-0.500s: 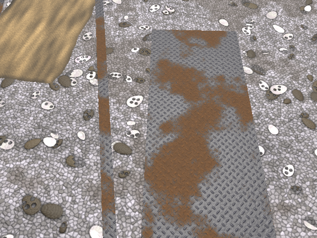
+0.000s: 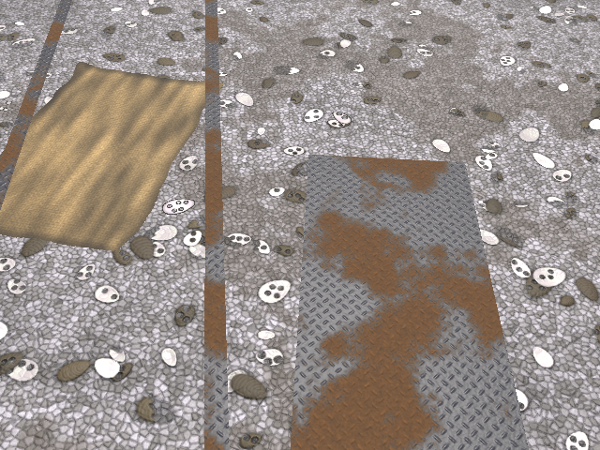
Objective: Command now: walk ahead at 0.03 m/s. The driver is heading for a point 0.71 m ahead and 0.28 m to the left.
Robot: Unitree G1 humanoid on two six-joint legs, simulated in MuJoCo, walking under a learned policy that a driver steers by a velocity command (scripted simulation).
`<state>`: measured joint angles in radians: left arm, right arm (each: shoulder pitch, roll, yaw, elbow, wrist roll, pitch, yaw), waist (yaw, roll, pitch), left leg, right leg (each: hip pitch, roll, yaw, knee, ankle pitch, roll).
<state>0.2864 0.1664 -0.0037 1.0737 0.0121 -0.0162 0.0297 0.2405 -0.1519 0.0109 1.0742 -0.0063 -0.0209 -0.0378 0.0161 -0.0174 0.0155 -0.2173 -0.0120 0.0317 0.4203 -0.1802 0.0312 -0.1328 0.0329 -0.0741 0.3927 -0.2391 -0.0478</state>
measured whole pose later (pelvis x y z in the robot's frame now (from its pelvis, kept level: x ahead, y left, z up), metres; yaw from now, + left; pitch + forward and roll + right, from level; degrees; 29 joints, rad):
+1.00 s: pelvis +0.22 -0.01 -0.02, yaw +11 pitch +2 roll +0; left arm 0.52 0.16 0.04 1.07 0.03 -0.13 0.02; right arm -0.01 -0.22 -0.06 0.85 -0.03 -0.02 0.08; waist 0.06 0.02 0.01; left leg -0.78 0.05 0.12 0.86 -0.02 0.13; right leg 0.26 0.02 -0.26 0.09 -0.38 0.01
